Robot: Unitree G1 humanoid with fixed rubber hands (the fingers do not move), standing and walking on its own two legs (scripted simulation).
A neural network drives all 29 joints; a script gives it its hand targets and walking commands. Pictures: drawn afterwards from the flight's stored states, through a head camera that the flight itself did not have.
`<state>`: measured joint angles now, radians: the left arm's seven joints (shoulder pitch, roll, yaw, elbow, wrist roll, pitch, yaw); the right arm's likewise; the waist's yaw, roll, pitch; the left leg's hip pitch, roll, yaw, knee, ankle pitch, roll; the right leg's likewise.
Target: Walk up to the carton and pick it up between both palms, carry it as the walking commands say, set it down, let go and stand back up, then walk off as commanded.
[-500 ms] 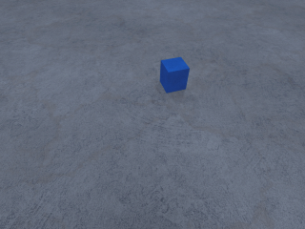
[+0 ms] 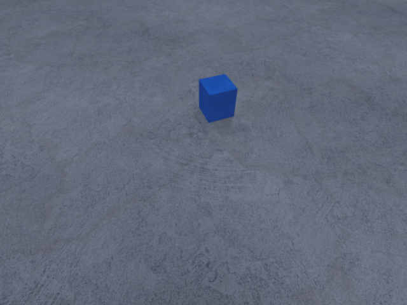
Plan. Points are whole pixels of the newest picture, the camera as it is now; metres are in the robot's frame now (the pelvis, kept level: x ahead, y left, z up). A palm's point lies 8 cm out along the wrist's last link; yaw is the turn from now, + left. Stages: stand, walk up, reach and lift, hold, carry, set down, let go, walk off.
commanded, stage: walk up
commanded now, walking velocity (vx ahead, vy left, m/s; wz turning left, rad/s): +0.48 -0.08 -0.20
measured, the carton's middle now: (216, 98) +1.56 -0.15 -0.65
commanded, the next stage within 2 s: none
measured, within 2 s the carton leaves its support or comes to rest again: neither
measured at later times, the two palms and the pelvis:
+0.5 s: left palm out of the picture +0.04 +0.15 -0.11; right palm (316, 240) +0.29 -0.28 -0.13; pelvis +0.17 -0.05 +0.00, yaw -3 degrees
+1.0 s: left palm (137, 166) +0.53 +0.20 -0.14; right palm (304, 220) +0.33 -0.25 -0.11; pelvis +0.43 -0.03 +0.01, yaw -3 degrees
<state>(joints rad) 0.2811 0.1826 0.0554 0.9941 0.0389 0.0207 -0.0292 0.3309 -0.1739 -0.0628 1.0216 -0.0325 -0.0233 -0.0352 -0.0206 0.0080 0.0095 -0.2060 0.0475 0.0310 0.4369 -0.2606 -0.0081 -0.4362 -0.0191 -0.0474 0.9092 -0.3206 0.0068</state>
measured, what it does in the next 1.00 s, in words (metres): walks ahead: right foot, then left foot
